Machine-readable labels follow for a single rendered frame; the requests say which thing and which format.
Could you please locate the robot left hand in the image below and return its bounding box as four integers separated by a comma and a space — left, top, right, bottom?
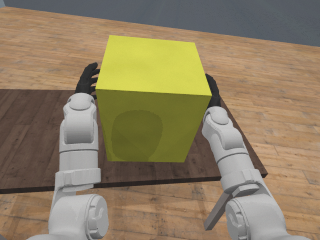
74, 62, 101, 100

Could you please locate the left robot forearm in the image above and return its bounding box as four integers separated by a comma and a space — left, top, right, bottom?
48, 93, 101, 233

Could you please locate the right robot upper arm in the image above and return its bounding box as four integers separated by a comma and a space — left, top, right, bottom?
225, 193, 311, 240

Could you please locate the left robot upper arm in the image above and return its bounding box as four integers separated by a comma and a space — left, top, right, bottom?
26, 194, 109, 240

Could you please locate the table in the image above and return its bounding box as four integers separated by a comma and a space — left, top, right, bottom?
0, 89, 268, 240

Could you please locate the robot right hand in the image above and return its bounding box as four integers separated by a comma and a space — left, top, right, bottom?
204, 73, 221, 114

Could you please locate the right robot forearm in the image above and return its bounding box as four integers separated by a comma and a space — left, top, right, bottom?
202, 106, 287, 230

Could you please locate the carton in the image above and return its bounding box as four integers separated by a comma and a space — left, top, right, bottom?
95, 35, 212, 163

